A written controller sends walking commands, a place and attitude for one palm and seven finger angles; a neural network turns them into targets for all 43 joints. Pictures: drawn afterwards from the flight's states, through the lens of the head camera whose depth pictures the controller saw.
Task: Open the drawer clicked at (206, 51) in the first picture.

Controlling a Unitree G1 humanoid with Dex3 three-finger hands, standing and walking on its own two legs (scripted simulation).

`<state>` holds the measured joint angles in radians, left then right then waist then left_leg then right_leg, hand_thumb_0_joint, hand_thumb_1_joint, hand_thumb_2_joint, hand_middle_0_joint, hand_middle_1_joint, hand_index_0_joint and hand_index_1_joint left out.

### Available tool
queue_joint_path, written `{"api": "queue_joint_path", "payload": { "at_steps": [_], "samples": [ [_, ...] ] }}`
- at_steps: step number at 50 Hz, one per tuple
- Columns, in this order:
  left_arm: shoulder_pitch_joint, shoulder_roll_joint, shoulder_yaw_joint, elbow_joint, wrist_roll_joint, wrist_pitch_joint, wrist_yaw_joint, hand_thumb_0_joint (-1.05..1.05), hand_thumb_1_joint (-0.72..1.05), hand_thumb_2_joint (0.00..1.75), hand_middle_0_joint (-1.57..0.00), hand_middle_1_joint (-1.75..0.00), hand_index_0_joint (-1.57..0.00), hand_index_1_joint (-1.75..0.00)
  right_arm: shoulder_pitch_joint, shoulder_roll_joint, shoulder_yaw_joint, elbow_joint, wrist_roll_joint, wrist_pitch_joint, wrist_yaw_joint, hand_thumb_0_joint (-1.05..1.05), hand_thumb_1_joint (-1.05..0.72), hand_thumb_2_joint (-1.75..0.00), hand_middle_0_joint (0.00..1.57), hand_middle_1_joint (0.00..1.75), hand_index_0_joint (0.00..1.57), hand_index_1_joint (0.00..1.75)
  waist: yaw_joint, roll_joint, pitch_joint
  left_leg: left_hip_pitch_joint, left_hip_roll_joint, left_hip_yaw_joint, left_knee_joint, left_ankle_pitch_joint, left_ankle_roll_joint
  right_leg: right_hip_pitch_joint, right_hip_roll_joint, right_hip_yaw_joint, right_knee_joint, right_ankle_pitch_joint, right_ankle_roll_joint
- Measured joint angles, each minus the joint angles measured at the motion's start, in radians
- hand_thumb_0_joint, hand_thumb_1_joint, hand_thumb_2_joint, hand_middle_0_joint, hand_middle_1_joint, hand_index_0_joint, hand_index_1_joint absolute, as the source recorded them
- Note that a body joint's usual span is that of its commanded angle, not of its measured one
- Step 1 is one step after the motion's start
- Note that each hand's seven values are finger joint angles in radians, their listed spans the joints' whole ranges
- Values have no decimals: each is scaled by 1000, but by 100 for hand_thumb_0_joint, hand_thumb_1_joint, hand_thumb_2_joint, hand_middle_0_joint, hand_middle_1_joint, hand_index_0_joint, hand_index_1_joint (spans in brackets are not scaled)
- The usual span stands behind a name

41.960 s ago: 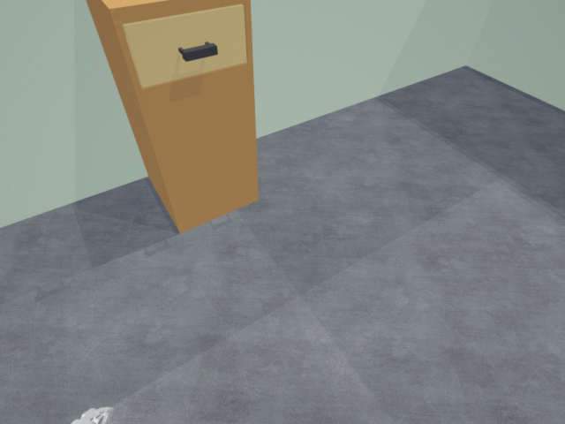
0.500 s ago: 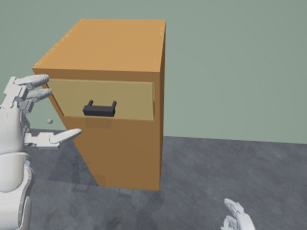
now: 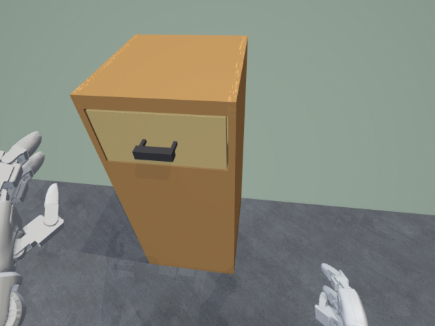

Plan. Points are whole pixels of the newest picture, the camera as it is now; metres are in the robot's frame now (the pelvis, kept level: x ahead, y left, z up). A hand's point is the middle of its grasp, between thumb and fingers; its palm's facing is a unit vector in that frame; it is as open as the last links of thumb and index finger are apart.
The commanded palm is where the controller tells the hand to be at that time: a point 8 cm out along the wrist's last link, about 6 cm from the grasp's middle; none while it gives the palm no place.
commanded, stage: draw the hand back to the body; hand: left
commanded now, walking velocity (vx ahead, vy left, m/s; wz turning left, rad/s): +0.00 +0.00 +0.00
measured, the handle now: (156, 148) +0.52 +0.25 +0.02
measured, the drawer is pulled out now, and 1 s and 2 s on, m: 0.00 0.00 0.00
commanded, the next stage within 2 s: step back with the hand held close in 0.10 s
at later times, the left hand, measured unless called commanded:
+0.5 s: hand (61, 224) +0.19 +0.25 +0.17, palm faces +0.33 -0.82 -0.47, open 7.4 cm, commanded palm +0.11 +0.30 +0.21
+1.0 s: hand (4, 289) +0.09 +0.25 +0.19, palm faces +0.46 -0.79 -0.40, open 7.4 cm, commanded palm +0.03 +0.29 +0.21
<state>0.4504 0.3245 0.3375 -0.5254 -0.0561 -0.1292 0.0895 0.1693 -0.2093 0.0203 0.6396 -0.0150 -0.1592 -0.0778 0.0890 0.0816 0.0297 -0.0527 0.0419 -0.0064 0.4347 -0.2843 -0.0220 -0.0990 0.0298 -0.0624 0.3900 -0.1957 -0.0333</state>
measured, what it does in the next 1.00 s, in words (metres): walks backwards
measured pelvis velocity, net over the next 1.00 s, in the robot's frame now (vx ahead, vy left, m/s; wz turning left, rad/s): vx -0.11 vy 0.02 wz -0.01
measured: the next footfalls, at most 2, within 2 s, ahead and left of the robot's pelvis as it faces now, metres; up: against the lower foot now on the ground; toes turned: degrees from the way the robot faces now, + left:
right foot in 1.16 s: -0.10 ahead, -0.10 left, +0.00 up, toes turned -4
left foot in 1.50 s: -0.23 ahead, +0.10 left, +0.00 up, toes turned +1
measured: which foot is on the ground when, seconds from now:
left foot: down 0.00-1.00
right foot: down 0.00-0.92, up 0.94-1.00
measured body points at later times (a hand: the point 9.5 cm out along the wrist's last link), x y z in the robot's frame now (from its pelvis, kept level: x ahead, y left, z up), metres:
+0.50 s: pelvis -0.02 +0.02 -0.01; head +0.00 +0.03 +0.44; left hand +0.16 +0.29 +0.20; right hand +0.13 -0.23 -0.08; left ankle -0.02 +0.13 -0.74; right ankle +0.02 -0.10 -0.74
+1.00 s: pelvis -0.11 +0.02 -0.02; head -0.12 +0.03 +0.43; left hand +0.06 +0.29 +0.21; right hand +0.04 -0.23 -0.09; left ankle -0.08 +0.13 -0.74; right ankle -0.03 -0.09 -0.71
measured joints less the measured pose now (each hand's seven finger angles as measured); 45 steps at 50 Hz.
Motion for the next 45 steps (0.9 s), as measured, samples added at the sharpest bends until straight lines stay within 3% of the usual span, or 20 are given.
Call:
{"api": "queue_joint_path", "payload": {
  "at_steps": [11,18,22,26,31,34,38,43,45],
  "samples": [
    [-12,6,-7,-4,7,1,9,2,87,89,-21,-31,-21,-31,24,13,12,15,-6,-19,10,1,-90,-90,20,30,20,30,-10,-9,5,7,-7,4,-2,7,3,4,-7,4,2,6,4],
    [23,16,49,-42,43,-35,32,2,89,89,-21,-30,-21,-30,27,-20,-5,-49,-14,66,12,1,-90,-90,20,30,20,30,-70,-14,-17,-151,-1,-5,89,-13,13,-118,-2,-4,21,24,9],
    [79,25,39,-85,42,-32,41,2,89,89,-21,-30,-21,-30,39,-27,-30,-70,-7,100,9,1,-90,-90,20,30,20,30,-102,-55,-12,-192,-23,15,99,-7,25,-183,-24,15,70,14,23],
    [153,75,60,-147,37,-31,44,2,89,89,-21,-30,-21,-30,65,-12,-46,-95,-6,101,8,1,-90,-90,20,30,20,30,-122,-104,-9,-218,-39,32,115,-6,32,-230,-41,34,122,2,33],
    [189,134,111,-215,37,-66,51,2,89,89,-21,-30,-21,-30,91,15,-39,-109,-10,70,10,1,-90,-90,20,30,20,30,-120,-142,-18,-241,-47,39,144,-5,35,-265,-50,41,173,-5,33],
    [169,136,129,-220,44,-92,63,2,89,89,-21,-30,-21,-30,93,29,-26,-105,-22,50,9,1,-90,-90,20,30,20,30,-111,-145,-29,-255,-47,39,168,-5,33,-281,-50,42,202,-11,31],
    [101,86,118,-167,57,-103,79,2,89,89,-21,-30,-21,-30,85,28,-15,-91,-31,44,6,1,-90,-90,20,30,20,30,-103,-106,-49,-300,-32,21,228,-15,25,-307,-38,24,230,-8,19],
    [42,13,69,-117,70,-76,87,1,89,89,-21,-30,-21,-30,70,1,-21,-55,-24,86,4,1,-90,-90,21,30,20,30,-95,-74,-70,-358,-44,-3,398,-174,24,-335,-33,16,211,31,10],
    [49,9,58,-124,71,-65,83,1,89,89,-21,-30,-21,-30,77,-8,-19,-56,-24,103,-2,1,-90,-90,21,30,20,30,-104,-78,-82,-308,-42,-2,333,-159,27,-349,-36,14,208,46,15]
  ]
}}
